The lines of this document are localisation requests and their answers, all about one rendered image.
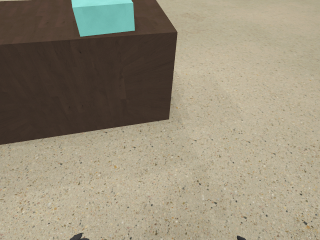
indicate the pedestal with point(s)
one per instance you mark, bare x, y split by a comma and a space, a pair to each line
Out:
54, 82

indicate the carton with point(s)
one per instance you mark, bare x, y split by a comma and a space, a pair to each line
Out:
97, 17

